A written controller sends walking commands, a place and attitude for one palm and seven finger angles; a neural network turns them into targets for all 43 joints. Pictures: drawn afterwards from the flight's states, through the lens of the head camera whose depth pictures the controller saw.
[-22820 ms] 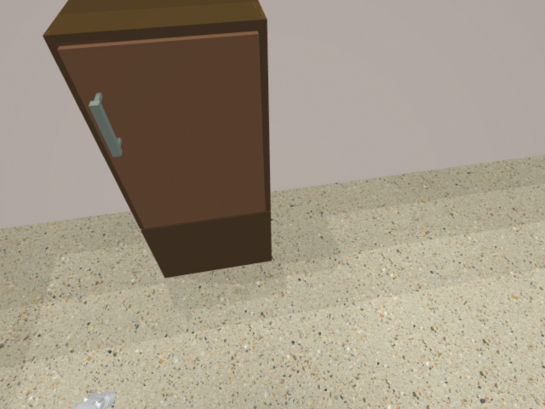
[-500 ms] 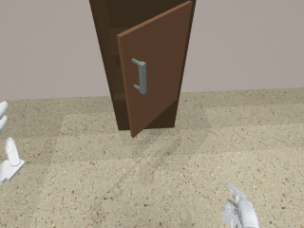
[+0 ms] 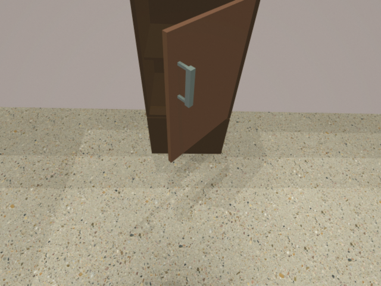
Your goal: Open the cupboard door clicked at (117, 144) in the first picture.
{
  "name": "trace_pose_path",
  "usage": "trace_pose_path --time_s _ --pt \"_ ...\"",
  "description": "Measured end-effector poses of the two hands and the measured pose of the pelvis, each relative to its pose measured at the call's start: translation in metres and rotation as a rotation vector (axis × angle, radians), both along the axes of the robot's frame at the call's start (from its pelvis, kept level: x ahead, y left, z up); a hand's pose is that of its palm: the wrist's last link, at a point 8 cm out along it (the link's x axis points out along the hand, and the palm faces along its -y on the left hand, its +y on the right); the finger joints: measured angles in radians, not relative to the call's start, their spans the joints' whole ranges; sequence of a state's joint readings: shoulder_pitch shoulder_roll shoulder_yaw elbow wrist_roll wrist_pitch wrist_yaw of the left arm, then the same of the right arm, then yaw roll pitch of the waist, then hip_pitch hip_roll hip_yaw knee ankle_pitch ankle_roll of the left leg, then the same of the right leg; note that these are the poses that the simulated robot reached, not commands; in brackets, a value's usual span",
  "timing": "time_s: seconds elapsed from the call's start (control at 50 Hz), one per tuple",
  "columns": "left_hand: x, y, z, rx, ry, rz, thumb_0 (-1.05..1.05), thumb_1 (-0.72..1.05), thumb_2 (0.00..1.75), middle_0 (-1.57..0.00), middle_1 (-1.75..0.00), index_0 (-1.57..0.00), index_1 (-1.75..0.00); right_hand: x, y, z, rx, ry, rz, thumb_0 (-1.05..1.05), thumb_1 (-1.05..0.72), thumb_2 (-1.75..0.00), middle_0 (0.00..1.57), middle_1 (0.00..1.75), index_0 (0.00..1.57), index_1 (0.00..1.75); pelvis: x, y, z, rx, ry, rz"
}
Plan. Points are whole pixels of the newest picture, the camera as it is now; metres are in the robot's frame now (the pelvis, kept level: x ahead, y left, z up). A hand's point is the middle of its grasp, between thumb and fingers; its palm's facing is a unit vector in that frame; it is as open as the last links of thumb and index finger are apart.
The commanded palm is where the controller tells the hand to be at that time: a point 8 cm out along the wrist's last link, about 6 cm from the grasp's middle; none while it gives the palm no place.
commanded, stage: let the arm hang, fingers relaxed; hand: left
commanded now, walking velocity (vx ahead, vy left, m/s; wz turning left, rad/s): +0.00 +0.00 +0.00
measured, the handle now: (185, 85) +0.67 +0.06 +0.02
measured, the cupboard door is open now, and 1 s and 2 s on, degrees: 45 45 45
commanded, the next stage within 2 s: look to check the result in 0.70 s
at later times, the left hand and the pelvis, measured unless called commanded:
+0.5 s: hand out of the picture +0.02 +0.18 -0.17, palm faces +0.02 -0.98 -0.19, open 7.4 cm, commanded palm none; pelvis +0.01 +0.01 +0.01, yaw -1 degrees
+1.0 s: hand out of the picture +0.02 +0.19 -0.17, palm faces +0.01 -0.98 -0.20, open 7.4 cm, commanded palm none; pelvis +0.02 +0.01 +0.01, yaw -1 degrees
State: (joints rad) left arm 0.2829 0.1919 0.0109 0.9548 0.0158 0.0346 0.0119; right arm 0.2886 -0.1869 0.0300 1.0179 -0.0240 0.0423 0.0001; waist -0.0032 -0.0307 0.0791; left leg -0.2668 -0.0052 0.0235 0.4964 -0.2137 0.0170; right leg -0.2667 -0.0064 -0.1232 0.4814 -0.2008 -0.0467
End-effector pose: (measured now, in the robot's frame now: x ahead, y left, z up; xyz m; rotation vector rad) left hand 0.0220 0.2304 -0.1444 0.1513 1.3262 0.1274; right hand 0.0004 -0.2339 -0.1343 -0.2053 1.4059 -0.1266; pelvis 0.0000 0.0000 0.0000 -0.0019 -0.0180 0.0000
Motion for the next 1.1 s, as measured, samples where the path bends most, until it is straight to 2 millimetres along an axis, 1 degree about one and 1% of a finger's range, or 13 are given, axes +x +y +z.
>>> trace_pose_path --time_s 0.06,0.12,0.16,0.22,0.28,0.36,0.46,0.52,0.62,0.86,0.96,1.1 --pt "-0.024 0.006 0.004 0.014 0.067 0.02 0.0 0.98 0.9 -0.21 -0.3 -0.2 -0.3 -0.021 0.006 -0.003 0.016 0.062 -0.022 0.0 -0.9 -0.9 0.2 0.3 0.2 0.3 0.0 0.002 0.002 -0.004 -0.001 0.001" --pt "-0.04 0.012 0.009 0.036 0.118 0.033 0.0 0.96 0.9 -0.2 -0.3 -0.2 -0.3 -0.033 0.014 -0.007 0.038 0.088 -0.043 0.0 -0.9 -0.9 0.2 0.3 0.2 0.3 0.0 0.004 0.003 -0.003 -0.002 -0.001" --pt "-0.047 0.015 0.011 0.048 0.14 0.039 0.0 0.94 0.9 -0.2 -0.3 -0.2 -0.3 -0.036 0.02 -0.01 0.053 0.091 -0.053 0.0 -0.9 -0.9 0.2 0.3 0.2 0.3 0.0 0.006 0.004 -0.002 -0.004 -0.005" --pt "-0.05 0.018 0.014 0.061 0.151 0.044 0.0 0.93 0.9 -0.2 -0.29 -0.2 -0.3 -0.037 0.028 -0.013 0.072 0.083 -0.065 0.0 -0.9 -0.9 0.2 0.3 0.2 0.3 0.001 0.007 0.004 0.0 -0.006 -0.009" --pt "-0.045 0.018 0.014 0.064 0.14 0.043 0.01 0.92 0.9 -0.2 -0.29 -0.2 -0.3 -0.034 0.035 -0.015 0.088 0.07 -0.069 0.0 -0.9 -0.9 0.2 0.3 0.2 0.3 0.002 0.008 0.005 0.003 -0.009 -0.012" --pt "-0.032 0.013 0.012 0.052 0.105 0.038 0.01 0.92 0.9 -0.2 -0.29 -0.2 -0.3 -0.027 0.041 -0.016 0.099 0.049 -0.07 0.0 -0.9 -0.9 0.2 0.3 0.2 0.3 0.003 0.009 0.005 0.005 -0.012 -0.014" --pt "-0.015 0.002 0.009 0.021 0.061 0.026 0.0 0.91 0.9 -0.2 -0.29 -0.2 -0.3 -0.018 0.043 -0.015 0.098 0.022 -0.073 0.0 -0.9 -0.9 0.2 0.3 0.2 0.3 0.005 0.009 0.005 0.007 -0.014 -0.016" --pt "-0.008 -0.003 0.006 0.009 0.05 0.019 0.01 0.92 0.9 -0.2 -0.29 -0.2 -0.3 -0.014 0.042 -0.014 0.091 0.013 -0.076 0.0 -0.9 -0.9 0.2 0.3 0.2 0.3 0.006 0.009 0.005 0.007 -0.014 -0.018" --pt "-0.007 -0.003 0.005 0.003 0.058 0.019 0.01 0.93 0.9 -0.2 -0.29 -0.2 -0.3 -0.011 0.04 -0.011 0.079 0.014 -0.081 0.0 -0.9 -0.9 0.2 0.3 0.2 0.3 0.01 0.009 0.006 0.007 -0.012 -0.019" --pt "-0.01 -0.001 0.008 0.006 0.102 0.028 0.0 0.91 0.9 -0.2 -0.29 -0.2 -0.3 -0.006 0.034 -0.01 0.062 0.041 -0.077 0.0 -0.9 -0.9 0.2 0.3 0.2 0.3 0.018 0.01 0.007 0.006 -0.008 -0.019" --pt "-0.005 0.002 0.009 0.015 0.1 0.026 0.0 0.91 0.9 -0.2 -0.29 -0.2 -0.3 0.002 0.03 -0.009 0.057 0.032 -0.072 0.0 -0.9 -0.9 0.2 0.3 0.2 0.3 0.022 0.01 0.008 0.006 -0.01 -0.018" --pt "0.007 0.005 0.011 0.027 0.082 0.018 0.0 0.91 0.9 -0.2 -0.29 -0.2 -0.3 0.017 0.024 -0.009 0.049 0.01 -0.062 0.0 -0.9 -0.9 0.2 0.3 0.2 0.3 0.027 0.008 0.008 0.007 -0.01 -0.019"
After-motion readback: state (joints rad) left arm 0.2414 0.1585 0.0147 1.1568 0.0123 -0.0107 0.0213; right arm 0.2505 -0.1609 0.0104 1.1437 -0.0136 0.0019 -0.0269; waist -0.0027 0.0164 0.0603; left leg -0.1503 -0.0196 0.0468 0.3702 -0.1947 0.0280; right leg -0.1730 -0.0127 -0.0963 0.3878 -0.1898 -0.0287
